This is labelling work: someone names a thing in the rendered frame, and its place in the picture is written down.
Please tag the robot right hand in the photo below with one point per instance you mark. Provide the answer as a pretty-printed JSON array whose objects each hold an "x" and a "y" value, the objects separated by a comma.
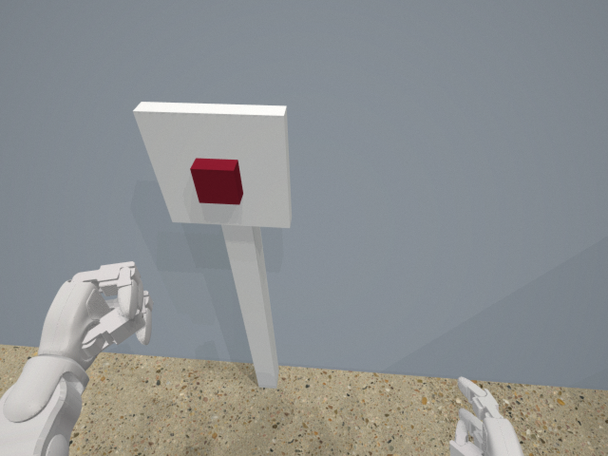
[{"x": 494, "y": 436}]

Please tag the button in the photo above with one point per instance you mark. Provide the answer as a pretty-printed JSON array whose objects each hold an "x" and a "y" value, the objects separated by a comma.
[{"x": 217, "y": 181}]

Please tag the robot left hand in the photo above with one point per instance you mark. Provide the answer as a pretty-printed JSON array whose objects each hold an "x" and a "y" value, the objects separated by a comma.
[{"x": 71, "y": 326}]

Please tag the panel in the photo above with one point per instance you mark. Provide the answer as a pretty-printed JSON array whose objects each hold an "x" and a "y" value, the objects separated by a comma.
[{"x": 174, "y": 135}]

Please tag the robot left forearm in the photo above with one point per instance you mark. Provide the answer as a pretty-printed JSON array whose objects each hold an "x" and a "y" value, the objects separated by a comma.
[{"x": 39, "y": 411}]

